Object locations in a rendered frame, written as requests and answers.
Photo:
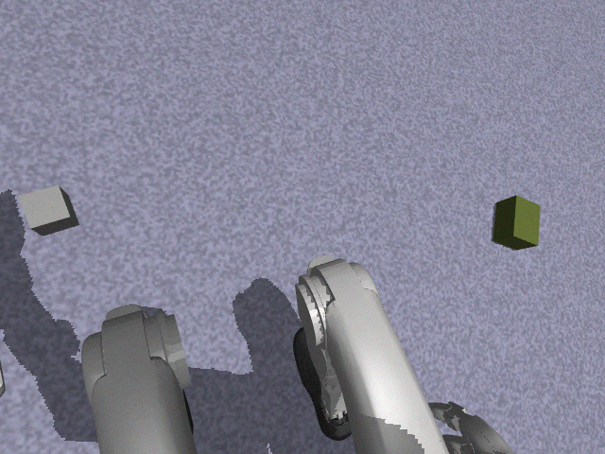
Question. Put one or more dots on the right robot foot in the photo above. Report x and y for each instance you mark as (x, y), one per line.
(335, 429)

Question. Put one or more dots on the right robot hand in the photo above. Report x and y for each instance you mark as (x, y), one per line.
(478, 437)

